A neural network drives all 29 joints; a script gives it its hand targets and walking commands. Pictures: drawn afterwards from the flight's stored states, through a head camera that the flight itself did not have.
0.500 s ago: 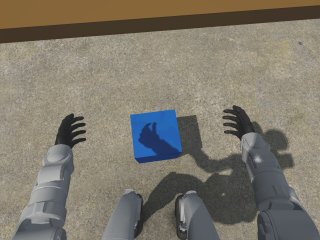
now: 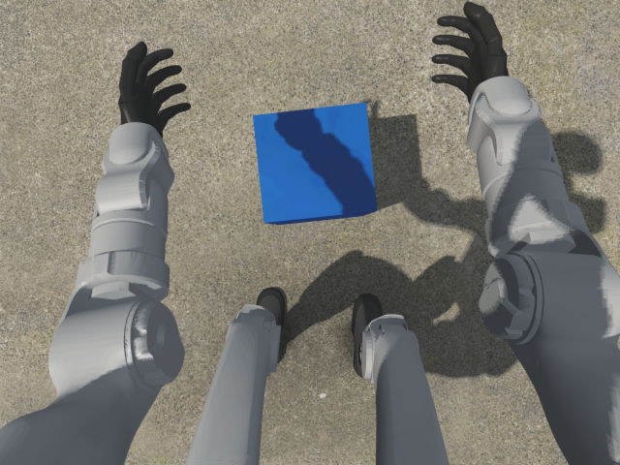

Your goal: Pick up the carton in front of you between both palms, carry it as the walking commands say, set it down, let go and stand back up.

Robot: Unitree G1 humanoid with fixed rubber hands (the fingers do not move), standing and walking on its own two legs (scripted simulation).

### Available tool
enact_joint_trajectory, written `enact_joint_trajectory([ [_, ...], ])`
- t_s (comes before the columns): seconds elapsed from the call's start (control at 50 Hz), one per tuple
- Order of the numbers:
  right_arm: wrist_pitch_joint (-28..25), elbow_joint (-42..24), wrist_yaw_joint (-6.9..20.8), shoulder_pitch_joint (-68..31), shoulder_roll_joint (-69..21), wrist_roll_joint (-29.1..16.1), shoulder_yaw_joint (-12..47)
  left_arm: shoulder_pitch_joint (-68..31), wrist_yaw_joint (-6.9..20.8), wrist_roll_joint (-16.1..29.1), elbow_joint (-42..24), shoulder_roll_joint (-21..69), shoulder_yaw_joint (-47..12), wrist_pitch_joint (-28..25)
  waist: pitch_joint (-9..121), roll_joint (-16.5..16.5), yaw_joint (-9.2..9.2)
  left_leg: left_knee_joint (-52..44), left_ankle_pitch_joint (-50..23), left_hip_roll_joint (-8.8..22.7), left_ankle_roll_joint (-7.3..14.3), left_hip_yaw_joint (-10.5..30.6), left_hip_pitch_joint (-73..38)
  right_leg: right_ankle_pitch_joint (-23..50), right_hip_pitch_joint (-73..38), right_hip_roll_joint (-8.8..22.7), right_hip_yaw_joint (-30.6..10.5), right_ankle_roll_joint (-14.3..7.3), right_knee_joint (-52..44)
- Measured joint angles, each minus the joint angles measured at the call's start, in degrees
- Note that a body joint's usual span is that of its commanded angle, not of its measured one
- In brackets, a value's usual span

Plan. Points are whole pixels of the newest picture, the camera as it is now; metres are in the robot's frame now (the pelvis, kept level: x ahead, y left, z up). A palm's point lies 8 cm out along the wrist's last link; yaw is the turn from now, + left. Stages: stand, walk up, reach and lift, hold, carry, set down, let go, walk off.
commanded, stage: reach and lift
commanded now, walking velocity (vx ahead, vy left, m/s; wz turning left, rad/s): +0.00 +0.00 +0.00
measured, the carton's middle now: (315, 173) +0.49 +0.04 -0.51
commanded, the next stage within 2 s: none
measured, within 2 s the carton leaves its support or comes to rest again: leaves its support in 1.60 s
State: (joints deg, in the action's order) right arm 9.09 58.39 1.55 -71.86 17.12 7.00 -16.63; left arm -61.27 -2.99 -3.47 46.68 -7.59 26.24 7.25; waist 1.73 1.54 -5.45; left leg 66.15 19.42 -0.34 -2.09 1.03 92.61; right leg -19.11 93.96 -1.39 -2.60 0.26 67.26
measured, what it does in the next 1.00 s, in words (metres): lowers itself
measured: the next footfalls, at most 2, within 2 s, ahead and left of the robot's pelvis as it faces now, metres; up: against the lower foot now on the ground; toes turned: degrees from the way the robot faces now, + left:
none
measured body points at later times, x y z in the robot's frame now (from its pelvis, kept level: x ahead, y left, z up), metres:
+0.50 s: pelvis -0.03 +0.00 -0.20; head +0.32 +0.00 +0.07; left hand +0.47 +0.23 -0.36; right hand +0.53 -0.15 -0.36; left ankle +0.07 +0.14 -0.60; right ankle +0.07 -0.12 -0.60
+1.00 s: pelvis -0.03 +0.00 -0.27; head +0.34 +0.01 -0.02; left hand +0.49 +0.22 -0.45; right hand +0.54 -0.14 -0.45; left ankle +0.07 +0.13 -0.60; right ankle +0.07 -0.12 -0.60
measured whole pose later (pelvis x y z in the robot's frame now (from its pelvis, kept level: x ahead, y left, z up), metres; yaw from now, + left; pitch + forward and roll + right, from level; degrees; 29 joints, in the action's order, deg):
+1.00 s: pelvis -0.03 +0.00 -0.27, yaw +2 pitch +38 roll +2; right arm 2.5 67.3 -5.0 -85.1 24.1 -12.7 1.8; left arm -79.4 -8.3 13.8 63.4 -16.3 9.3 1.0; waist -19.3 -0.9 -3.7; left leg 125.5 33.2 -2.2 -3.0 0.9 130.5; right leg -34.1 131.1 -2.2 -3.2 2.1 127.1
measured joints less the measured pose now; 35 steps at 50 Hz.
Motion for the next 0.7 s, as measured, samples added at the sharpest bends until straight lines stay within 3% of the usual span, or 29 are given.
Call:
enact_joint_trajectory([
  [0.16,-3.7,-1.0,-2.6,5.2,-2.7,-0.6,0.7,3.6,0.5,1.0,2.9,-0.1,-0.1,-4.6,6.1,-0.1,0.96,11.9,5.2,-1.0,-0.6,0.6,13.6,-5.7,13.4,-0.6,-0.7,0.5,12.1],
  [0.4,-3.5,-4.4,-5.7,1.9,3.2,-11.5,10.5,-1.0,-3.0,11.4,1.9,-5.3,-9.7,-3.9,-2.1,-1.0,1.24,37.1,10.8,-2.4,-0.9,0.9,31.1,-11.6,30.7,-1.6,-1.2,1.6,37.6],
  [0.54,-2.4,1.5,-6.1,-6.4,6.1,-15.2,13.0,-9.1,-4.6,13.9,6.3,-7.3,-12.4,-2.0,-10.0,-1.1,1.33,46.5,10.4,-2.8,-1.6,0.8,35.5,-11.3,35.0,-1.8,-1.0,1.9,47.0],
  [0.7,-4.4,9.8,-5.6,-13.9,7.6,-16.9,14.6,-17.2,-4.7,14.1,14.7,-8.1,-13.5,-3.7,-17.8,-1.9,1.49,52.9,10.2,-2.9,-1.6,0.5,38.2,-11.2,37.5,-1.7,-1.0,2.2,53.3],
])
